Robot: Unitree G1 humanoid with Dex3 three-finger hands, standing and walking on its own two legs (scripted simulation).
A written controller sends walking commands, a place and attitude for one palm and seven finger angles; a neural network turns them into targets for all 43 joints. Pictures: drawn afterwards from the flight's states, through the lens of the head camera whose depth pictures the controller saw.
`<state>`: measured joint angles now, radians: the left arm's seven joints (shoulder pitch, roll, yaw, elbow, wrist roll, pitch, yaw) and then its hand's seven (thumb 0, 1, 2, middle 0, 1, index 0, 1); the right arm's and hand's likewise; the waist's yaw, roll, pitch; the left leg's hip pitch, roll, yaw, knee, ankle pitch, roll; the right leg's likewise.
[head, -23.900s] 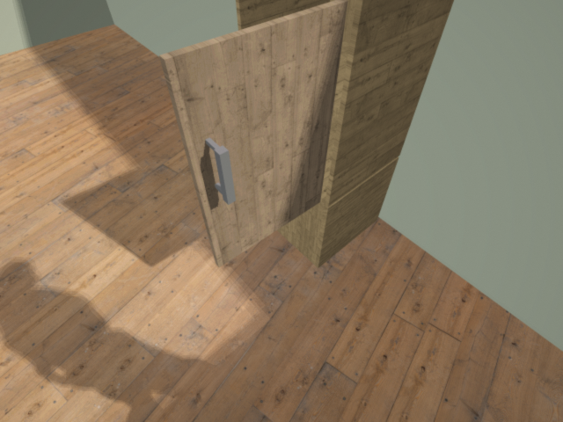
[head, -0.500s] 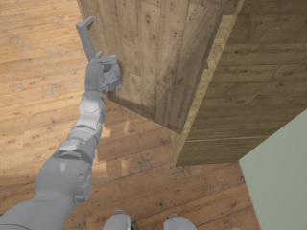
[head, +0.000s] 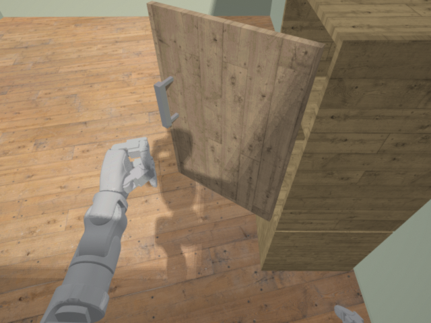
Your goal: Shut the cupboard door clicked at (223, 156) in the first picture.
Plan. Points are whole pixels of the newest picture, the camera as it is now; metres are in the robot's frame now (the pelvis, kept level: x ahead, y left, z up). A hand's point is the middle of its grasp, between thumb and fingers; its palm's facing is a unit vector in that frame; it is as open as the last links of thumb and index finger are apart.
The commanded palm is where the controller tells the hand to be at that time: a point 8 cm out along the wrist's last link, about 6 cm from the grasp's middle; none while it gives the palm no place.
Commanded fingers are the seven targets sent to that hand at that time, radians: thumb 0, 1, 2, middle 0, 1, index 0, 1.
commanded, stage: draw the hand back to the body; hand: left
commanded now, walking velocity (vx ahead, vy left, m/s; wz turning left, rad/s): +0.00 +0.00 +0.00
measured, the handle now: (168, 102) +0.66 +0.14 +0.04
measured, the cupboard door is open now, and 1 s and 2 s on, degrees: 57 57 57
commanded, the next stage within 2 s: step back with the hand held close in 1.12 s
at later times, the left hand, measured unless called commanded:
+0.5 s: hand (54, 207) +0.25 +0.23 +0.16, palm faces +0.25 -0.92 -0.30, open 4.3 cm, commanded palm +0.21 +0.29 +0.18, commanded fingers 0.00 0.90 0.90 -0.50 -0.63 -0.50 -0.63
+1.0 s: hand out of the picture +0.21 +0.28 +0.18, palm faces +0.46 -0.80 -0.39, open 7.3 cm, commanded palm +0.16 +0.31 +0.21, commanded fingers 0.00 0.90 0.90 -0.20 -0.30 -0.20 -0.30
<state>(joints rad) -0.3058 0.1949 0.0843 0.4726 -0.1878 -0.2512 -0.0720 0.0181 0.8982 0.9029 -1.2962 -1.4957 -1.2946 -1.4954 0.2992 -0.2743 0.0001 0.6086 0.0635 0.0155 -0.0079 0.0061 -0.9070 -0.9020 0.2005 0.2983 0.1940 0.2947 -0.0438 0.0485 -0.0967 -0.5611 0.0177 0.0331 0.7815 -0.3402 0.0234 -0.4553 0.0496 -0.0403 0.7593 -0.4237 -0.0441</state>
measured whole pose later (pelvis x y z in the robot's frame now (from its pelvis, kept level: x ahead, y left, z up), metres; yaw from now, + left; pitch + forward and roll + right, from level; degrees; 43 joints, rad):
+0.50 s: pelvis +0.02 +0.02 +0.03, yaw +1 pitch -3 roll +0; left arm 0.26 0.32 0.13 -0.23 -0.09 -0.02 0.07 0.02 0.89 0.90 -0.77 -0.91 -0.76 -0.91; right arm 0.17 -0.21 0.08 0.58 0.04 0.03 -0.06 0.01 -0.90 -0.90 0.20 0.30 0.20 0.30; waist 0.04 0.07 0.00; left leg -0.17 -0.03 0.04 0.43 -0.21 0.05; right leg -0.06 0.01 -0.02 0.39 -0.28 -0.01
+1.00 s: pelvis +0.02 +0.01 +0.03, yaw +1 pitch -3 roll +0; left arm 0.46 0.33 0.32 -0.35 -0.09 -0.03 0.10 0.02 0.89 0.90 -0.23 -0.33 -0.23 -0.33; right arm 0.18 -0.25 0.02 0.62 0.03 -0.04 -0.07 0.01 -0.90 -0.90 0.20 0.30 0.20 0.30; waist 0.06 0.07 -0.01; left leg -0.15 -0.02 0.03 0.42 -0.21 0.04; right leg -0.04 0.02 -0.04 0.38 -0.29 -0.02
